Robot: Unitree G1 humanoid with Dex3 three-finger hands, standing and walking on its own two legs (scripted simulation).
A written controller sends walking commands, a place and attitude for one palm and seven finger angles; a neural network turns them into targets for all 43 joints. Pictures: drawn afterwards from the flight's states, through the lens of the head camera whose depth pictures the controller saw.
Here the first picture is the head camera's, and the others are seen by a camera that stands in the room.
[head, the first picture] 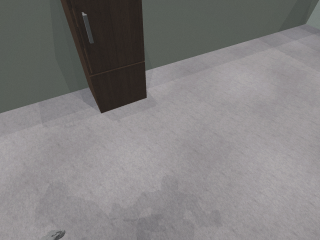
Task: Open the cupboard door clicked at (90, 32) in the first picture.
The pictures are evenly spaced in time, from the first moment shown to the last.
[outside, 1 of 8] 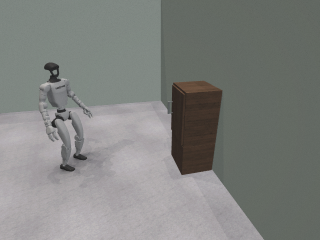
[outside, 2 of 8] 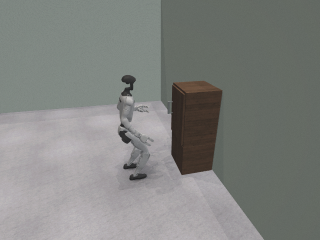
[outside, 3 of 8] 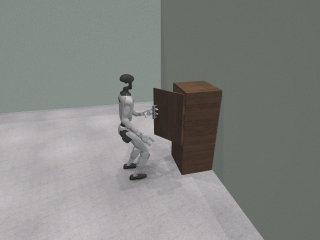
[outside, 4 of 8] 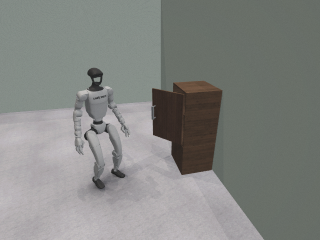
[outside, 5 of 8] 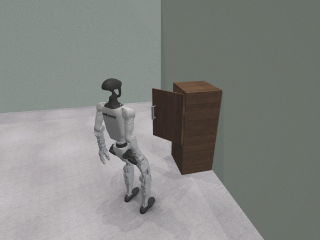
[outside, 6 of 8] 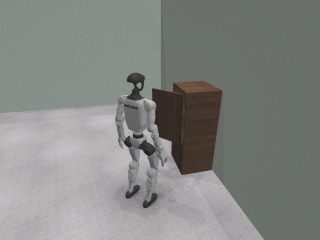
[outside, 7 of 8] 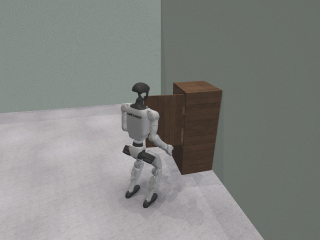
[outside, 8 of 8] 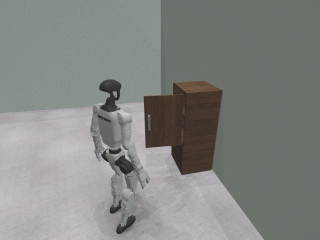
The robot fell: no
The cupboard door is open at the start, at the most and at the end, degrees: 0 87 85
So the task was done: yes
